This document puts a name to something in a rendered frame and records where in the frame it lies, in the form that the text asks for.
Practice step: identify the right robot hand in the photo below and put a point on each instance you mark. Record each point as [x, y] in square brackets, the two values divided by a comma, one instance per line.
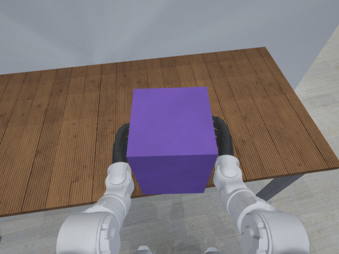
[223, 140]

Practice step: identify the carton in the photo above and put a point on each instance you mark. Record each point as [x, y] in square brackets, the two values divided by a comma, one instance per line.
[172, 146]

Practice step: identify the left robot hand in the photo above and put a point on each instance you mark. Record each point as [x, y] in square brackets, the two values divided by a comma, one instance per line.
[120, 144]

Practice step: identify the robot right forearm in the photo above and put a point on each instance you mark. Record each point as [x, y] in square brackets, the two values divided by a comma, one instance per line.
[235, 196]

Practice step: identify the robot left forearm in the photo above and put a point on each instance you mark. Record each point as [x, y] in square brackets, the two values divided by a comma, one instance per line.
[116, 199]

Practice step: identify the table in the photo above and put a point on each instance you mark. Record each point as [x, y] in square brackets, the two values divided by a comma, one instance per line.
[58, 126]

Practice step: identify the left robot shin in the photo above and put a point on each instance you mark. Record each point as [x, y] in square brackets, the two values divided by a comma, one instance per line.
[143, 248]

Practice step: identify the robot left upper arm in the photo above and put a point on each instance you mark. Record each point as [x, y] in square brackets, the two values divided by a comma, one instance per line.
[89, 233]

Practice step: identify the robot right upper arm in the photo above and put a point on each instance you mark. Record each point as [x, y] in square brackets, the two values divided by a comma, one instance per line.
[270, 232]

